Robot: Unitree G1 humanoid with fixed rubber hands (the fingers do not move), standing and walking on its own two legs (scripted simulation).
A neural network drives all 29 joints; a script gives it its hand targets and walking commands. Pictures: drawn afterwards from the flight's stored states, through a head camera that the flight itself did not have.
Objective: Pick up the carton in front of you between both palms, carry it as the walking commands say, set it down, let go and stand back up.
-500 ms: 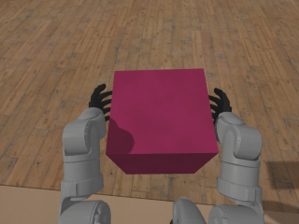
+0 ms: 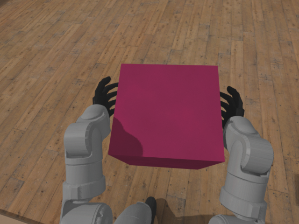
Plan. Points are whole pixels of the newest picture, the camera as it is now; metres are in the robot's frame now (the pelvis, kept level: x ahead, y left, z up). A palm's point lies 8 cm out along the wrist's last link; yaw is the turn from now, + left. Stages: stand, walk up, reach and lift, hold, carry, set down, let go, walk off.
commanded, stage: carry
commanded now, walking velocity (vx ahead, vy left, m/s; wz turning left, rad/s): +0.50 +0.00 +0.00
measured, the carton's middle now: (165, 124) +0.35 +0.03 +0.05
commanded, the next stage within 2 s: none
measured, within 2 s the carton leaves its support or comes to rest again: neither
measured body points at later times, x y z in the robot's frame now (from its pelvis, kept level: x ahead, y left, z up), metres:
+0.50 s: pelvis +0.37 -0.03 -0.07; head +0.42 -0.04 +0.37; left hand +0.72 +0.11 +0.01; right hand +0.72 -0.19 +0.01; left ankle +0.19 +0.06 -0.76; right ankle +0.49 -0.11 -0.79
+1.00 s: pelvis +0.73 -0.02 -0.07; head +0.72 -0.03 +0.38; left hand +1.00 +0.12 +0.03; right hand +0.99 -0.18 +0.02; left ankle +0.84 +0.05 -0.79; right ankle +0.50 -0.10 -0.75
